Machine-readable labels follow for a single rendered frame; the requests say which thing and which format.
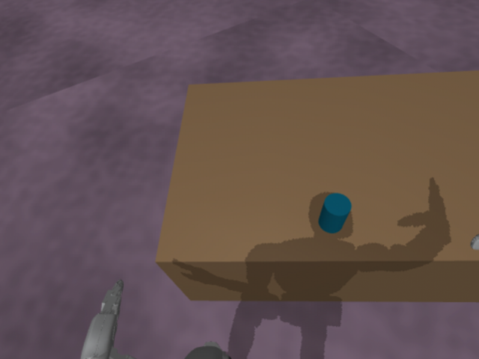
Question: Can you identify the can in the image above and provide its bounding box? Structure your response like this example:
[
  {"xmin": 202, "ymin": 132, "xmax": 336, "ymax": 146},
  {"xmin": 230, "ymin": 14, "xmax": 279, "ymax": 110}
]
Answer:
[{"xmin": 319, "ymin": 193, "xmax": 352, "ymax": 233}]

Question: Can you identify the left robot hand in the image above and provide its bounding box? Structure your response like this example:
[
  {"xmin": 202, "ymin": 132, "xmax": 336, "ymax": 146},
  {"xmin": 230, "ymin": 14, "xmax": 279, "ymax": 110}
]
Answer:
[{"xmin": 80, "ymin": 280, "xmax": 136, "ymax": 359}]

